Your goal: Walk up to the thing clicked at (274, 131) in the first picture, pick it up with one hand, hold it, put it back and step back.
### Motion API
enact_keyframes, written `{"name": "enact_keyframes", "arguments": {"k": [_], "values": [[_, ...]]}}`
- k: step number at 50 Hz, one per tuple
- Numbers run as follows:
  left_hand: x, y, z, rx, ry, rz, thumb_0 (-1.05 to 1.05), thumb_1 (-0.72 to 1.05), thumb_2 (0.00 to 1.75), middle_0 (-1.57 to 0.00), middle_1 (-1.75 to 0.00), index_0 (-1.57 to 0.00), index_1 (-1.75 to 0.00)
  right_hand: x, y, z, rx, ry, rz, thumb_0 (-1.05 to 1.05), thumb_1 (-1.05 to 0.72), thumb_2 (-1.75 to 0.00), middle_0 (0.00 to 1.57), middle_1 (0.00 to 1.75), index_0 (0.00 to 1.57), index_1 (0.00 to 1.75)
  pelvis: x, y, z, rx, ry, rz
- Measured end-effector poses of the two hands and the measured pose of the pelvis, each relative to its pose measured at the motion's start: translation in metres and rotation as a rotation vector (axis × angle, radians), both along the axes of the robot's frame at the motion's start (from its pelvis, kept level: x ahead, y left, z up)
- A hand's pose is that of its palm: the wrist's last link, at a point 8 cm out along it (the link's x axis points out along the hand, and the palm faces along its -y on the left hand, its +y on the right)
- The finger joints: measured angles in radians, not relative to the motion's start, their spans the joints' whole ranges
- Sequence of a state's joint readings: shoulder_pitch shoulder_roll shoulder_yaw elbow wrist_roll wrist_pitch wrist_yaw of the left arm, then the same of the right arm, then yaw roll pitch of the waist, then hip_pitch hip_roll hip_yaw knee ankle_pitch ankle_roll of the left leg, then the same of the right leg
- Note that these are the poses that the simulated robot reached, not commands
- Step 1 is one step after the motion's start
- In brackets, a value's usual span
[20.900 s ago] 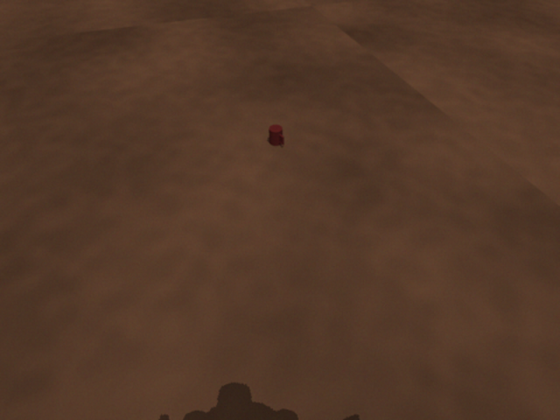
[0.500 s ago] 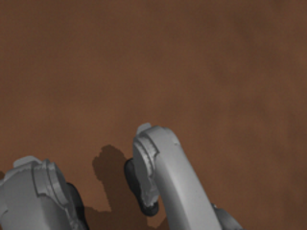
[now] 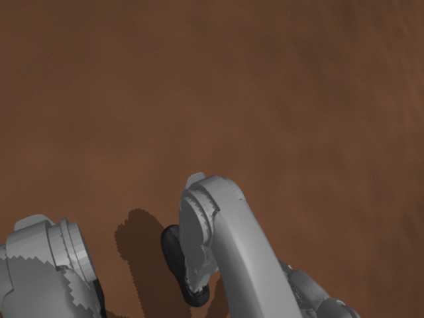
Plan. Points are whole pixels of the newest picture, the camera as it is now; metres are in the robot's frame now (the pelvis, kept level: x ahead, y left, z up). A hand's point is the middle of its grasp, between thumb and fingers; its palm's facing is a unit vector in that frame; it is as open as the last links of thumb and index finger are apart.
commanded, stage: rest palm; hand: left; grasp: from above
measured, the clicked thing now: out of the picture +0.45 +0.34 -0.25
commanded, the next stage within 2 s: close in 0.24 s
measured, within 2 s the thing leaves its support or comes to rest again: neither
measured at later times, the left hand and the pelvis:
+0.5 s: hand out of the picture +0.43 +0.35 -0.23, palm faces -0.44 -0.19 -0.88, open 13.7 cm; pelvis +0.00 +0.00 +0.00, yaw -1 degrees
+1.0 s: hand out of the picture +0.43 +0.35 -0.22, palm faces -0.44 -0.17 -0.88, open 12.4 cm; pelvis +0.00 +0.00 +0.00, yaw -1 degrees
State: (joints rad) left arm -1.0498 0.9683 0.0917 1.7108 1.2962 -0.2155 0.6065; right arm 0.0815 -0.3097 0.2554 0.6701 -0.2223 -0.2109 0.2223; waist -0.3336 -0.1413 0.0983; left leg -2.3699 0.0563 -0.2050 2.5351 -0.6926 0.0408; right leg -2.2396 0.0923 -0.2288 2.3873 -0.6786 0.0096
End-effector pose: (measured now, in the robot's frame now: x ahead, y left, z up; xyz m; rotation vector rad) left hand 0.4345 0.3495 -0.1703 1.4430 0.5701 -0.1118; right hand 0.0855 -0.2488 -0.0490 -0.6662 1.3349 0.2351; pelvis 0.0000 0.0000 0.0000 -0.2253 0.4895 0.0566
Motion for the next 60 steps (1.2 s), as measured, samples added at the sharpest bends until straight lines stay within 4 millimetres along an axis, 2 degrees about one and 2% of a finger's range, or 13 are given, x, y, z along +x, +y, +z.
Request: {"name": "enact_keyframes", "arguments": {"k": [9, 20, 38, 60], "values": [[0.004, 0.003, -0.001, -0.002, 0.045, 0.061, 0.00, -0.55, 0.97, -0.08, -1.03, -0.08, -1.02, -0.013, 0.006, -0.007, 0.044, 0.032, -0.029, 0.00, -0.91, -0.90, 0.20, 0.30, 0.20, 0.30, 0.000, -0.001, 0.001, 0.001, -0.001, -0.004], [0.002, 0.003, -0.002, -0.047, 0.049, 0.022, 0.00, -0.53, 0.99, -0.10, -1.07, -0.10, -1.06, -0.032, 0.007, 0.000, 0.017, 0.081, -0.044, 0.00, -0.91, -0.90, 0.20, 0.30, 0.20, 0.30, -0.001, -0.001, 0.003, -0.009, -0.017, -0.009], [0.001, 0.004, 0.002, -0.010, 0.026, 0.005, 0.00, -0.40, 0.91, -0.19, -1.08, -0.22, -1.04, -0.013, 0.000, 0.006, -0.003, 0.009, 0.025, 0.00, -0.90, -0.90, 0.20, 0.30, 0.20, 0.30, -0.004, 0.000, 0.001, -0.011, -0.028, -0.014], [-0.001, 0.007, 0.004, -0.021, 0.046, 0.007, 0.00, -0.24, 0.80, -0.33, -1.01, -0.37, -0.96, -0.025, 0.006, 0.003, 0.019, 0.038, 0.010, 0.00, -0.90, -0.90, 0.20, 0.30, 0.20, 0.30, -0.005, 0.000, 0.002, -0.009, -0.034, -0.015]]}}
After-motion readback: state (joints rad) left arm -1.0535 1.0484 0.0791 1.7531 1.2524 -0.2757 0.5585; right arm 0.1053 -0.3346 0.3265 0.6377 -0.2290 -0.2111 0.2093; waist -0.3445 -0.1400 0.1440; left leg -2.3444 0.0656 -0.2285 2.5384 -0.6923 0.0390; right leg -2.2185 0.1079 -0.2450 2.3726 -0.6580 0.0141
